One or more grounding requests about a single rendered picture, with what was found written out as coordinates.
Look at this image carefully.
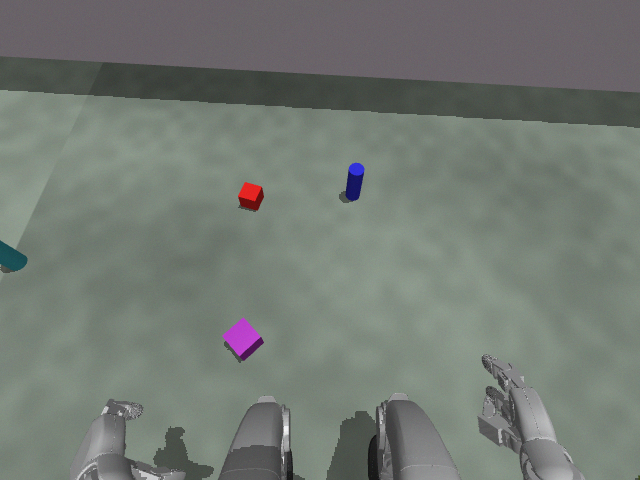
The left robot arm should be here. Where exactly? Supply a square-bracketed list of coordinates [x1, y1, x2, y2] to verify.
[75, 453, 137, 480]

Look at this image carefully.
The left robot hand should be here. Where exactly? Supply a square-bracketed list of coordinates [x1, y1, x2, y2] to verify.
[69, 399, 186, 480]

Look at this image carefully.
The right robot hand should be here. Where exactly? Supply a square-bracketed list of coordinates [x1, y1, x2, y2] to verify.
[477, 354, 558, 455]

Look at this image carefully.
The right robot arm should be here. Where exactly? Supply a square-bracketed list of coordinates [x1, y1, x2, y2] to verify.
[520, 439, 585, 480]

